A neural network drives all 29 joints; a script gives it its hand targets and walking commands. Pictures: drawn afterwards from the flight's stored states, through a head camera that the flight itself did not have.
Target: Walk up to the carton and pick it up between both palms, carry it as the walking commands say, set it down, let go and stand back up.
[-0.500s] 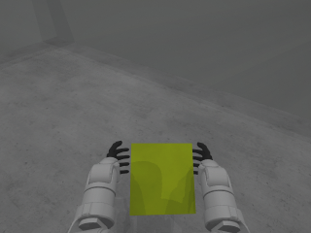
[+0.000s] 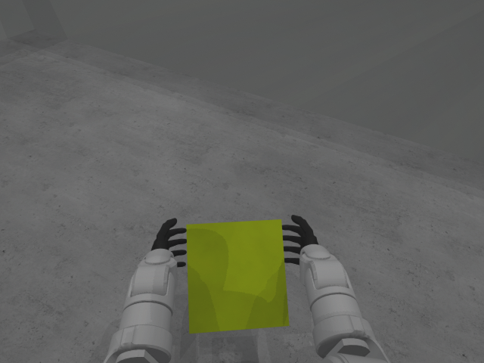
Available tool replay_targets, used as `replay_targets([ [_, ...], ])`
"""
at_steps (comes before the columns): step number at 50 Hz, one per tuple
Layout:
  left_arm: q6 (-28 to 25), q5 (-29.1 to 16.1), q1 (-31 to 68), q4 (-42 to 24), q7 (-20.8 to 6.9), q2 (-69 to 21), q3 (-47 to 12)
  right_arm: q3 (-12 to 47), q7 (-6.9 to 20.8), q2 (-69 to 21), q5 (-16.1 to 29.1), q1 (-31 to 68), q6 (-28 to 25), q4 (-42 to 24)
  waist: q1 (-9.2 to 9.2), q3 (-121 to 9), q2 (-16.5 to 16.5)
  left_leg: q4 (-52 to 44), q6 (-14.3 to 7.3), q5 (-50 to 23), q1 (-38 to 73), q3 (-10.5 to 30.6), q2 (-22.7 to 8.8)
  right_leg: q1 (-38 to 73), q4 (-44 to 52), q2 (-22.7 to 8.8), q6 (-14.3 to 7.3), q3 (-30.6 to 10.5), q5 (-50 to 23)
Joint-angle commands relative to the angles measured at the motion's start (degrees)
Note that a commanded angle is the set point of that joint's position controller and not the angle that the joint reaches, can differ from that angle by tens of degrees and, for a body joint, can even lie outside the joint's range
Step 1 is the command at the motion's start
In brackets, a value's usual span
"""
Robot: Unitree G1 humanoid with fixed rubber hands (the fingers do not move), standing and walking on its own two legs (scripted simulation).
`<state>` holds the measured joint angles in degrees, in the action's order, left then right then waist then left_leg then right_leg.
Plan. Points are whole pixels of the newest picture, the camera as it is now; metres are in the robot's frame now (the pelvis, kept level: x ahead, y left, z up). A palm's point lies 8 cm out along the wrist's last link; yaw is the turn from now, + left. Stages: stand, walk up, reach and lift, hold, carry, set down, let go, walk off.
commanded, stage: set down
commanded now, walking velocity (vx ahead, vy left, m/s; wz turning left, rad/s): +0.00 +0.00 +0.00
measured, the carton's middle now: (234, 265) +0.34 -0.01 -0.12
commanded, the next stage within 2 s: none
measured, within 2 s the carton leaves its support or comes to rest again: neither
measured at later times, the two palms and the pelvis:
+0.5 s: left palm (172, 282) +0.30 +0.12 -0.09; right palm (298, 272) +0.31 -0.14 -0.08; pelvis -0.02 -0.01 -0.02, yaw +0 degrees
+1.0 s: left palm (173, 298) +0.31 +0.13 -0.19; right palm (284, 286) +0.32 -0.12 -0.18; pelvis -0.06 +0.01 -0.07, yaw -1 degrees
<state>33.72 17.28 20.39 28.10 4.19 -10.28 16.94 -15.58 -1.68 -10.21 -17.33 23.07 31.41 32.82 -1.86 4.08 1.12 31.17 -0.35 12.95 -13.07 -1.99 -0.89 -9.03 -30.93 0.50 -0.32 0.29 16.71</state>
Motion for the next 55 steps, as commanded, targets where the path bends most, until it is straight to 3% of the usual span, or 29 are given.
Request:
replay_targets([
  [1,-8.48,-4.78,24.56,6.57,-13.88,-56.48,-21.02,15.66,12.44,-55.37,4.55,23.31,-7.83,3.22,-0.60,-18.90,-0.71,0.00,-0.99,-13.21,4.83,7.50,5.96,-10.99,2.53,3.19,-1.15,-6.35,-13.30],
  [6,-11.49,-1.07,23.16,10.50,-12.37,-50.27,-15.49,10.50,10.28,-48.12,-0.58,19.87,-10.79,5.83,-2.37,-10.74,-3.57,0.13,-0.88,-12.00,0.21,8.27,6.51,-15.59,2.03,3.52,-1.31,-7.45,-12.29],
  [7,-12.80,-0.80,16.93,11.12,-12.10,-52.74,-16.41,15.01,10.17,-48.99,1.18,21.11,-12.85,0.51,-0.55,-17.25,-4.55,0.04,-0.63,-17.94,2.44,8.04,7.15,-11.96,1.60,3.31,-1.49,-8.19,-18.78],
  [8,-14.45,-1.28,18.36,8.46,-11.91,-51.56,-17.74,14.15,9.81,-48.30,0.67,18.78,-13.30,1.75,-2.23,-19.31,0.70,1.27,-1.27,-20.38,2.17,8.83,6.84,-13.02,0.49,3.95,-0.59,-7.72,-21.65],
  [10,-16.99,-1.17,18.06,8.40,-11.11,-51.92,-19.64,15.94,9.67,-47.60,1.83,19.65,-16.31,-0.70,-1.96,-22.23,-4.60,2.76,-0.73,-24.17,1.84,9.09,6.81,-13.56,-1.18,3.99,-1.12,-8.22,-24.75],
  [11,-18.83,-2.88,19.33,6.39,-11.02,-50.55,-20.58,18.16,9.40,-48.91,2.74,19.21,-17.44,1.20,0.36,-23.89,0.26,3.56,-0.88,-26.97,1.37,9.39,6.17,-14.00,-1.09,4.29,-0.94,-8.17,-26.42],
  [12,-19.89,-1.80,21.36,7.56,-10.52,-49.87,-20.05,16.17,8.89,-47.84,2.01,21.62,-18.90,-0.02,-0.97,-24.23,-3.33,4.67,-0.72,-21.64,-0.26,9.19,6.56,-15.94,-2.22,4.32,-1.18,-8.12,-21.38],
  [14,-23.14,-2.95,21.11,7.08,-10.21,-50.38,-22.74,20.02,8.43,-49.10,4.60,22.27,-22.16,-1.85,0.89,-28.41,-3.42,6.51,-0.77,-25.41,-2.83,8.72,7.28,-15.37,-4.31,4.93,-1.44,-8.01,-26.63],
  [20,-31.47,-1.26,23.66,12.69,-7.26,-41.74,-20.75,17.37,3.97,-42.05,2.84,24.64,-30.29,5.29,0.86,-30.89,-0.55,12.45,-1.43,-17.12,-10.24,7.29,7.60,-25.74,-8.31,5.38,-0.61,-7.02,-17.23],
  [21,-32.47,-1.64,23.39,14.97,-6.23,-41.41,-22.16,19.11,3.54,-40.29,3.95,25.29,-31.97,4.94,1.69,-33.23,-2.13,12.27,-1.25,-16.51,-9.42,7.93,7.08,-26.27,-9.32,5.56,-1.05,-6.57,-15.60],
  [22,-34.47,-1.40,23.87,13.79,-5.14,-36.88,-20.38,18.59,2.32,-38.39,2.91,23.77,-32.84,9.71,3.72,-29.83,1.65,12.61,-1.54,-15.21,-14.54,7.21,7.18,-26.74,-8.96,5.11,-0.62,-6.73,-15.40],
  [23,-35.67,-2.72,26.43,11.12,-4.39,-36.49,-23.41,17.80,1.36,-37.67,3.33,22.27,-33.98,8.64,0.66,-33.84,-0.75,13.53,-1.23,-15.94,-11.74,7.31,7.47,-28.14,-10.52,6.05,-0.46,-5.97,-15.89],
  [24,-36.87,-2.55,27.64,10.66,-3.12,-30.55,-21.37,16.89,0.26,-35.46,3.82,22.10,-34.67,11.90,3.29,-31.45,-2.02,14.09,-1.15,-13.53,-14.59,6.52,7.85,-30.04,-10.38,5.66,-0.44,-5.91,-13.50],
  [25,-37.85,-3.56,29.86,11.10,-2.64,-27.16,-21.33,17.31,-0.90,-32.91,3.00,23.07,-34.93,12.33,2.72,-30.45,2.53,14.18,-1.97,-10.09,-18.66,7.00,7.43,-30.44,-10.00,5.52,-0.45,-6.42,-11.11],
  [26,-38.56,-2.51,26.65,12.67,-0.96,-24.48,-19.26,17.41,-1.95,-30.83,4.62,24.47,-36.00,9.47,5.44,-29.46,-1.70,13.89,-1.86,-7.47,-20.12,5.87,7.89,-29.41,-11.26,5.82,-0.43,-6.25,-8.88],
  [27,-39.46,-3.42,29.14,10.66,0.17,-20.66,-21.26,15.29,-2.97,-27.19,4.23,22.38,-36.73,12.46,2.73,-29.87,-3.05,14.40,-1.37,-5.56,-19.11,5.69,7.84,-31.28,-12.27,5.98,-0.81,-5.48,-7.02],
  [29,-40.46,-5.95,26.26,11.46,2.67,-15.18,-20.53,19.08,-5.45,-19.29,7.21,25.27,-38.48,6.12,5.39,-30.95,-1.70,15.52,-1.50,-3.30,-19.09,4.14,7.67,-29.95,-12.51,6.14,-0.87,-5.24,-3.15],
  [32,-41.60,-9.07,26.54,10.27,5.04,-5.34,-22.26,20.27,-8.89,-9.70,8.34,23.97,-39.26,3.34,3.11,-30.53,-0.46,17.05,-1.50,0.29,-20.36,3.40,7.98,-29.99,-12.46,5.67,-1.15,-5.02,1.06],
  [33,-41.84,-10.53,26.72,10.30,5.60,-2.09,-22.04,20.90,-9.57,-5.36,9.66,24.35,-39.32,3.08,4.46,-29.98,-1.72,17.79,-1.43,1.53,-22.63,3.19,7.46,-29.39,-12.68,5.81,-1.66,-5.45,2.58],
  [34,-41.96,-10.43,23.11,12.21,5.89,-1.02,-22.08,19.14,-10.80,-3.52,8.38,20.41,-39.46,3.56,0.95,-30.03,-0.93,17.25,-1.26,1.16,-20.30,2.89,7.99,-29.61,-12.62,5.71,-1.27,-4.27,1.05],
  [35,-41.49,-12.13,29.80,9.33,6.68,0.43,-21.05,18.80,-11.24,-0.45,9.08,26.79,-39.14,3.76,0.61,-29.35,0.57,19.21,-1.38,4.72,-20.78,3.06,8.02,-32.93,-13.48,5.95,-1.36,-4.10,6.16],
  [37,-40.94,-13.00,27.73,10.15,7.83,0.03,-20.13,20.87,-10.98,1.51,12.90,29.69,-39.52,0.74,4.15,-28.12,-3.50,17.14,-1.06,5.93,-20.67,4.00,7.07,-31.50,-13.61,5.53,-2.57,-3.95,6.58],
  [38,-40.72,-15.20,31.36,10.09,7.95,-1.83,-22.51,19.96,-10.90,2.30,12.97,29.33,-39.35,3.56,0.41,-29.48,-4.00,18.63,-0.82,7.70,-21.64,5.07,7.15,-34.07,-15.84,5.87,-2.78,-3.31,7.22],
  [40,-40.20,-15.01,30.98,10.16,8.81,0.58,-21.37,20.85,-10.68,2.64,15.69,31.12,-38.78,3.68,3.34,-29.56,-4.62,17.79,-1.05,8.11,-21.25,4.44,6.92,-33.27,-15.66,5.27,-2.76,-3.21,7.60],
  [48,-41.60,-13.13,29.58,12.25,9.77,-1.76,-21.53,15.36,-9.49,2.24,14.73,25.61,-38.74,12.22,-0.96,-35.73,-4.90,21.25,0.47,-3.19,-25.39,7.38,6.98,-44.18,-22.15,5.75,-1.76,-2.82,-2.85],
  [49,-41.08,-13.81,30.03,11.49,10.01,-4.07,-21.34,17.89,-9.36,2.97,16.62,32.15,-39.36,6.63,1.36,-36.97,-5.05,21.55,0.58,-2.68,-24.55,7.36,7.01,-44.00,-22.98,6.18,-1.59,-2.75,-1.42],
  [51,-41.97,-13.19,32.91,9.95,9.10,-4.95,-21.70,17.29,-8.69,-1.96,16.02,30.68,-38.97,9.96,1.42,-38.72,-6.25,24.19,0.86,-6.61,-27.46,7.27,7.86,-47.99,-24.70,6.61,-0.99,-3.81,-4.92],
  [53,-42.77,-14.13,32.08,11.65,8.79,-3.15,-19.87,18.73,-9.21,-2.16,15.55,32.55,-40.09,5.30,1.22,-42.77,-2.06,27.24,0.38,-10.35,-29.65,7.05,8.44,-46.44,-25.84,7.08,-0.24,-4.17,-8.61],
  [55,-43.72,-13.86,31.98,7.10,8.97,-2.14,-19.42,20.08,-9.35,-3.57,16.57,29.62,-40.08,5.79,3.68,-47.02,-3.10,28.21,0.52,-16.61,-29.72,6.35,8.57,-45.25,-28.11,7.35,-0.12,-5.24,-14.82],
])
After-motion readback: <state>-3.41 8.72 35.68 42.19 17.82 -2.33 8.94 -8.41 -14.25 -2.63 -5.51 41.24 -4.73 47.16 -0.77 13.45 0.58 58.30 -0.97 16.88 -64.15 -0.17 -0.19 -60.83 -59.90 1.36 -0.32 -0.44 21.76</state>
